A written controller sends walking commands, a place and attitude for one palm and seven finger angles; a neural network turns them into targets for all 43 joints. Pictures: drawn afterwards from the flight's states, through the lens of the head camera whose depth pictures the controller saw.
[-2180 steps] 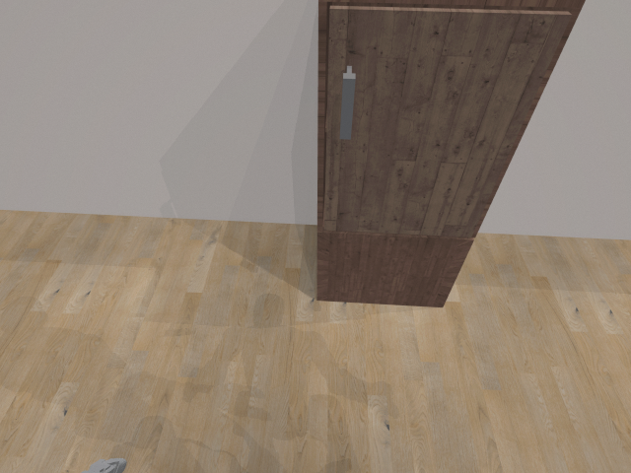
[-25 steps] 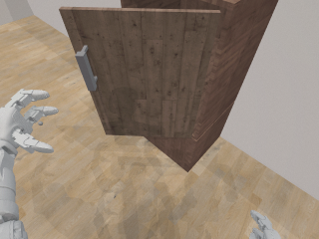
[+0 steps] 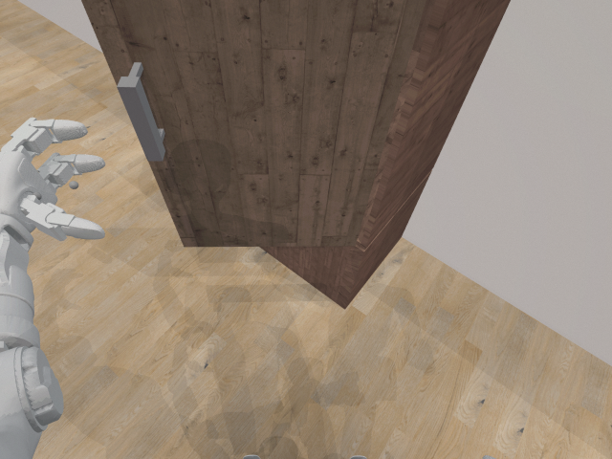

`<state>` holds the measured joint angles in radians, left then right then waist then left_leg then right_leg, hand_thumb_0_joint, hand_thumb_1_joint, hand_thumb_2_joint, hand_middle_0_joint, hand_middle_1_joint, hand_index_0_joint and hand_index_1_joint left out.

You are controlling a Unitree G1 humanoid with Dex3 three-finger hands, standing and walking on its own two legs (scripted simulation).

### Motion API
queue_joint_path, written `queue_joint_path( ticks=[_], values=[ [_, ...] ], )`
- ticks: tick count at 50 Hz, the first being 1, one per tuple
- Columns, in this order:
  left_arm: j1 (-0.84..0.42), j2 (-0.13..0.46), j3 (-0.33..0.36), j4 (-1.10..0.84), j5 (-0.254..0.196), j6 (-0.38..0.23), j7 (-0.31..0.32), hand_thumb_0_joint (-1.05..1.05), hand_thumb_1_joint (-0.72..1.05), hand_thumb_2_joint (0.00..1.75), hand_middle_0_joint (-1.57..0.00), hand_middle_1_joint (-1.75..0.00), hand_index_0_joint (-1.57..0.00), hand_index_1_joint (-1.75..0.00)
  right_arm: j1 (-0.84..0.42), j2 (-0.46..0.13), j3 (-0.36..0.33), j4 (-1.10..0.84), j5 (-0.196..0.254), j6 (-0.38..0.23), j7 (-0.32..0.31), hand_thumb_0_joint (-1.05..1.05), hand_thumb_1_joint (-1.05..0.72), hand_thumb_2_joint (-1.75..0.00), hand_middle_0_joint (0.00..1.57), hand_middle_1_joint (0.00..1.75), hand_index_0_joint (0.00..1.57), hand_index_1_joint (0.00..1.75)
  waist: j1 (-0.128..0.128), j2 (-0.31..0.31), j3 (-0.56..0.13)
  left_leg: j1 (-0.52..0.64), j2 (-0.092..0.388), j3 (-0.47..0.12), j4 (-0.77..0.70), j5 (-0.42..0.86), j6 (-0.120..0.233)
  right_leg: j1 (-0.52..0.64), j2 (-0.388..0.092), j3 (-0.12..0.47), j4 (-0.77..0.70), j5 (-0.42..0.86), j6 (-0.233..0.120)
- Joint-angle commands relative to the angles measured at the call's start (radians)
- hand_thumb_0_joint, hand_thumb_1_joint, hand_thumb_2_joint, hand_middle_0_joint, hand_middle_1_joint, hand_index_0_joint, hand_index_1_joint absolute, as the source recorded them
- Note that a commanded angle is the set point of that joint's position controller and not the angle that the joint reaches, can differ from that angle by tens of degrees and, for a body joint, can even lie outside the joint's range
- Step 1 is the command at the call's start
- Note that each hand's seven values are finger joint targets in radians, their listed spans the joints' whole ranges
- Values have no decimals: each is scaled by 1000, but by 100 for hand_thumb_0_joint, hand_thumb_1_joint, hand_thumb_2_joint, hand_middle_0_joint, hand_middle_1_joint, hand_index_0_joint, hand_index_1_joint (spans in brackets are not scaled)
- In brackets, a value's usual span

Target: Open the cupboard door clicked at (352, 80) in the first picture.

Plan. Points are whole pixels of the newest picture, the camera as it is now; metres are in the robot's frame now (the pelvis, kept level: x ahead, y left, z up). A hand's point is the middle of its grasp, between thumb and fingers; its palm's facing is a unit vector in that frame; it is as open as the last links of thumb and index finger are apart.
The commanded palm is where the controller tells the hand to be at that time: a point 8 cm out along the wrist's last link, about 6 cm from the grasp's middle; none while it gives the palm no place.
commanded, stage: move the hooked fingers beside the handle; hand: left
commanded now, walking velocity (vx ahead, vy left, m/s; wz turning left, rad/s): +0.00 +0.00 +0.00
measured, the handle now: (146, 113) +0.58 +0.25 +0.10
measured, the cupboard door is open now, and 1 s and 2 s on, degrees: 40 40 40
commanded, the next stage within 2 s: slide the fingers in behind the handle in 1.76 s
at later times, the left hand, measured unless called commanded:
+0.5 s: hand (91, 139) +0.50 +0.30 +0.12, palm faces +0.03 -1.00 +0.01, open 14.0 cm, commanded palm +0.49 +0.34 +0.11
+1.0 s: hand (99, 121) +0.55 +0.30 +0.11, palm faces +0.04 -1.00 +0.01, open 14.0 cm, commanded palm +0.53 +0.35 +0.10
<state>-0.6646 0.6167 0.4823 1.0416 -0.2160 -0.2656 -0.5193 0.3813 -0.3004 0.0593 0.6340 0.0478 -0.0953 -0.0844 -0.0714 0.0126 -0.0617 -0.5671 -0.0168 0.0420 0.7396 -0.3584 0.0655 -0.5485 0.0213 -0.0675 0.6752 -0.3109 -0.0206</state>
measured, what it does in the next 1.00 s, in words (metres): stands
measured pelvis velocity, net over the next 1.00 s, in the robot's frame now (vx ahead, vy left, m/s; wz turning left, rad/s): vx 0.03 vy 0.00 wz -0.04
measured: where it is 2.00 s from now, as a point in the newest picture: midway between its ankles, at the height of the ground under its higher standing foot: outside the picture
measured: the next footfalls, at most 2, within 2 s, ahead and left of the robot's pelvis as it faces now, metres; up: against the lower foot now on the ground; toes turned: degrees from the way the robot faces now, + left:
none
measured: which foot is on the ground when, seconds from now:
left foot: down 0.00-1.00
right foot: down 0.00-1.00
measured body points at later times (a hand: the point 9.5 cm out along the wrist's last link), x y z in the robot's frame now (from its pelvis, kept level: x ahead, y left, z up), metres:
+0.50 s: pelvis +0.01 +0.01 -0.01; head +0.13 +0.03 +0.42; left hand +0.49 +0.35 +0.12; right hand +0.00 -0.27 -0.11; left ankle +0.00 +0.07 -0.71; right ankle +0.01 -0.11 -0.71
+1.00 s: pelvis +0.03 +0.00 -0.02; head +0.19 +0.03 +0.41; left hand +0.54 +0.36 +0.11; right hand -0.02 -0.27 -0.10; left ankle +0.00 +0.07 -0.71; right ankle +0.01 -0.11 -0.71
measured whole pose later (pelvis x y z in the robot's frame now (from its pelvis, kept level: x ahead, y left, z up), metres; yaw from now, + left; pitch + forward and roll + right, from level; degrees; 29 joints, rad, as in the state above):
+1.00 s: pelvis +0.03 +0.00 -0.02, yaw -2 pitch +23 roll -5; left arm -1.02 0.93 0.59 1.31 -0.08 -0.23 -0.55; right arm 0.47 -0.31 0.07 0.59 0.01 0.12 -0.06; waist -0.20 0.02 -0.07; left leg -0.82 0.03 0.03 0.86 -0.44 0.06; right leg -0.78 0.07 -0.08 0.71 -0.34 -0.02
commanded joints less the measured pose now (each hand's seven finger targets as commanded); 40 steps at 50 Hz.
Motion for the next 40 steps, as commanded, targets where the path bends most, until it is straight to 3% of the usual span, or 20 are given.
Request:
queue_joint_path(
  ticks=[1, 3, 5, 9, 10, 12, 14, 15, 16, 18, 20, 21, 24, 27, 30, 32, 37, 38, 40],
  values=[
    [-444, 345, 57, -131, -17, -74, -2, 0, -50, 30, -30, -120, -30, -120, 76, -186, -77, -82, -8, -14, -14, 0, -90, -90, 20, 30, 20, 30, -10, 83, -318, 248, 43, -131, -91, 334, -57, 24, 15, 31, -43, 184, -18],
    [-461, 337, 37, -122, -2, -74, -5, 0, -50, 30, -30, -120, -30, -120, 86, -185, -76, -85, -10, 0, -11, 0, -90, -90, 20, 30, 20, 30, -14, 120, -346, 263, 42, -130, -81, 374, -63, 12, 13, 30, -35, 198, -16],
    [-497, 350, 38, -100, 2, -76, -3, 0, -50, 30, -30, -120, -30, -120, 97, -188, -76, -79, -13, 14, -11, 0, -90, -90, 20, 30, 20, 30, -26, 118, -329, 263, 46, -135, -71, 394, -66, -18, 17, 25, -31, 192, -18],
    [-562, 367, 35, -96, 15, -88, 3, 0, -50, 30, -30, -120, -30, -120, 122, -195, -80, -72, -19, 37, -8, 0, -90, -90, 20, 30, 20, 30, -42, 126, -379, 296, 55, -150, -55, 433, -74, -45, 19, 23, -23, 193, -12],
    [-575, 390, 51, -89, 13, -92, 2, 0, -50, 30, -30, -120, -30, -120, 128, -196, -80, -71, -20, 43, -8, 0, -90, -90, 20, 30, 20, 30, -36, 149, -389, 305, 55, -151, -46, 468, -80, -53, 22, 23, -17, 197, -17],
    [-604, 410, 52, -42, 26, -83, 2, 0, -50, 30, -30, -120, -30, -120, 142, -200, -78, -58, -22, 58, -9, 0, -90, -90, 20, 30, 20, 30, -55, 136, -385, 286, 56, -149, -38, 452, -77, -64, 23, 24, -18, 197, -11],
    [-612, 438, 60, -26, 42, -81, 3, 0, -50, 30, -30, -120, -30, -120, 152, -204, -77, -57, -23, 71, -9, 0, -90, -90, 20, 30, 20, 30, -54, 144, -390, 273, 56, -152, -33, 453, -77, -70, 22, 22, -12, 194, -12],
    [-653, 410, 29, -41, 39, -84, 1, 0, -50, 30, -30, -120, -30, -120, 154, -201, -75, -58, -24, 74, -10, 0, -90, -90, 20, 30, 20, 30, -65, 168, -394, 292, 58, -155, -26, 491, -82, -86, 26, 20, -7, 200, -14],
    [-637, 435, 50, -11, 47, -81, 2, 0, -50, 30, -30, -120, -30, -120, 164, -203, -76, -52, -27, 81, -8, 0, -90, -90, 20, 30, 20, 30, -57, 187, -398, 302, 61, -158, -21, 505, -86, -100, 26, 21, -8, 197, -13],
    [-676, 475, 63, 10, 57, -76, 6, 0, -50, 30, -30, -120, -30, -120, 175, -210, -74, -47, -28, 95, -8, 0, -90, -90, 20, 30, 20, 30, -72, 156, -392, 265, 60, -158, -15, 465, -78, -98, 28, 22, -6, 193, -11],
    [-719, 435, 20, 12, 55, -76, 3, 0, -50, 30, -30, -120, -30, -120, 181, -208, -69, -49, -29, 103, -11, 0, -90, -90, 20, 30, 20, 30, -90, 166, -395, 267, 59, -158, -8, 473, -74, -109, 29, 22, -3, 199, -12],
    [-734, 466, 41, 10, 63, -78, 6, 0, -50, 30, -30, -120, -30, -120, 191, -211, -72, -44, -32, 108, -10, 0, -90, -90, 20, 30, 20, 30, -86, 196, -425, 289, 63, -163, -3, 488, -80, -122, 30, 21, 0, 193, -10],
    [-725, 531, 79, 76, 77, -62, 9, 0, -50, 30, -30, -120, -30, -120, 214, -216, -68, -40, -33, 128, -9, 0, -90, -90, 20, 30, 20, 30, -96, 148, -427, 236, 59, -150, 14, 488, -66, -97, 33, 26, 2, 228, -6],
    [-754, 563, 80, 77, 94, -58, 3, 0, -50, 30, -30, -120, -30, -120, 225, -216, -63, -46, -36, 145, -9, 0, -90, -90, 20, 30, 20, 30, -97, 199, -452, 232, 58, -141, 31, 516, -67, -95, 35, 31, 9, 253, -4],
    [-772, 606, 99, 85, 101, -54, 2, 0, -50, 30, -30, -120, -30, -120, 241, -218, -60, -53, -38, 161, -10, 0, -90, -90, 20, 30, 20, 30, -105, 178, -457, 201, 56, -137, 43, 530, -59, -75, 42, 31, 16, 285, -6],
    [-783, 648, 115, 95, 112, -49, -5, 0, -50, 30, -30, -120, -30, -120, 249, -219, -60, -54, -38, 171, -10, 0, -90, -90, 20, 30, 20, 30, -107, 195, -482, 184, 55, -130, 53, 524, -53, -57, 41, 37, 18, 305, -1],
    [-813, 655, 96, 117, 128, -34, -16, 0, -50, 30, -30, -120, -30, -120, 275, -220, -55, -53, -40, 192, -9, 0, -90, -90, 20, 30, 20, 30, -131, 216, -487, 195, 61, -133, 72, 564, -51, -96, 47, 32, 21, 317, 2],
    [-795, 630, 83, 130, 124, -28, -23, 0, -50, 30, -30, -120, -30, -120, 277, -217, -55, -53, -39, 194, -7, 0, -90, -90, 20, 30, 20, 30, -131, 231, -479, 192, 61, -126, 75, 568, -48, -100, 47, 34, 19, 328, 3],
    [-761, 640, 99, 126, 117, -25, -30, 0, -50, 30, -30, -120, -30, -120, 284, -218, -56, -57, -41, 198, -6, 0, -90, -90, 20, 30, 20, 30, -119, 233, -485, 205, 64, -137, 75, 614, -55, -102, 51, 24, 27, 333, -4]
  ],
)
